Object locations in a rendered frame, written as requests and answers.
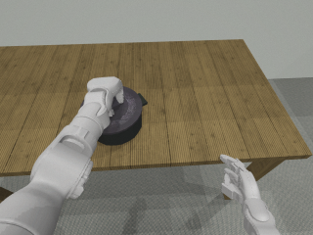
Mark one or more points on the robot left upper arm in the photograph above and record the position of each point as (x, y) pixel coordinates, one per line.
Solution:
(35, 209)

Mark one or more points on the robot left forearm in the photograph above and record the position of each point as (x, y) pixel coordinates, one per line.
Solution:
(86, 128)

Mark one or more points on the robot right forearm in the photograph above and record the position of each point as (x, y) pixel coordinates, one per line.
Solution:
(257, 219)

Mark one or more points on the table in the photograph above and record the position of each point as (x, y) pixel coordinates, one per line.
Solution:
(205, 98)

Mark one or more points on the pot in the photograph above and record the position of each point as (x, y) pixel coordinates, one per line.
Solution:
(124, 136)

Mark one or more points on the robot right hand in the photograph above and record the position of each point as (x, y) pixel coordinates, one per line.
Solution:
(239, 183)

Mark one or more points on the robot left hand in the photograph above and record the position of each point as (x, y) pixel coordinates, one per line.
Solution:
(113, 83)

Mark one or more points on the knob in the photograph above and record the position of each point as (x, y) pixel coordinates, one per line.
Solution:
(115, 104)

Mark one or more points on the lid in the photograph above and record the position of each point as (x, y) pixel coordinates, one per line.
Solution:
(126, 115)

